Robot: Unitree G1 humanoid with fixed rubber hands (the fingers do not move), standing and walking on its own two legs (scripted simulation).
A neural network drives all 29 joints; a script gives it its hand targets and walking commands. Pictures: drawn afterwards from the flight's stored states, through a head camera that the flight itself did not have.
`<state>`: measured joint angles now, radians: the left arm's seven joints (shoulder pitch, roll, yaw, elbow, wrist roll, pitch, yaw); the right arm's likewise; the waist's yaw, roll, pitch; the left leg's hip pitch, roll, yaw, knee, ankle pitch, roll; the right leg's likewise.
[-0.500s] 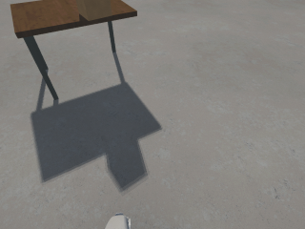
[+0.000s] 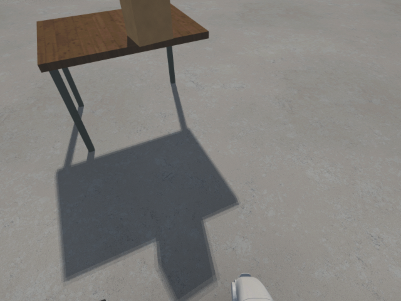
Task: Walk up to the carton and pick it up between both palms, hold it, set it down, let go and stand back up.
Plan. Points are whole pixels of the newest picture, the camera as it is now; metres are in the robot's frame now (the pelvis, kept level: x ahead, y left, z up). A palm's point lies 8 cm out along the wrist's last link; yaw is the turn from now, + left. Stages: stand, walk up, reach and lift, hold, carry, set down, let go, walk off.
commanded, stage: walk up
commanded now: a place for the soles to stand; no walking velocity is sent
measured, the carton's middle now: (146, 13) +1.55 +0.20 +0.05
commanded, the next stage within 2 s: none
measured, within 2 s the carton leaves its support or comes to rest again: neither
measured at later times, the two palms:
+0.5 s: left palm out of the picture +0.14 +0.16 -0.12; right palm (287, 190) +0.42 -0.26 -0.10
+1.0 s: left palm (104, 177) +0.52 +0.28 -0.11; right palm (266, 175) +0.49 -0.22 -0.11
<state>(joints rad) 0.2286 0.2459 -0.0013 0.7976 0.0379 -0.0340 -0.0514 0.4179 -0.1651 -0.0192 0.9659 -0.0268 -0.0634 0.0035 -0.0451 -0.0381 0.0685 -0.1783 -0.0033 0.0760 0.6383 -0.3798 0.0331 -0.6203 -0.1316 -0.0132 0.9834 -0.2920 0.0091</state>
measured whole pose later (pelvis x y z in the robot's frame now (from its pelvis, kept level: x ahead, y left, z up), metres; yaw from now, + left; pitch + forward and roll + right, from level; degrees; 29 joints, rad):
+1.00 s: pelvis +0.48 +0.02 +0.01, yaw +7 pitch -4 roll +1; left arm 0.28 0.25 0.03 0.84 0.05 -0.02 -0.04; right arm 0.42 -0.19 -0.03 0.92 -0.03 -0.09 -0.01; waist -0.03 -0.05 0.06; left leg -0.14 0.00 0.20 0.54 -0.34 0.06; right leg -0.62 -0.10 0.01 0.97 -0.19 0.01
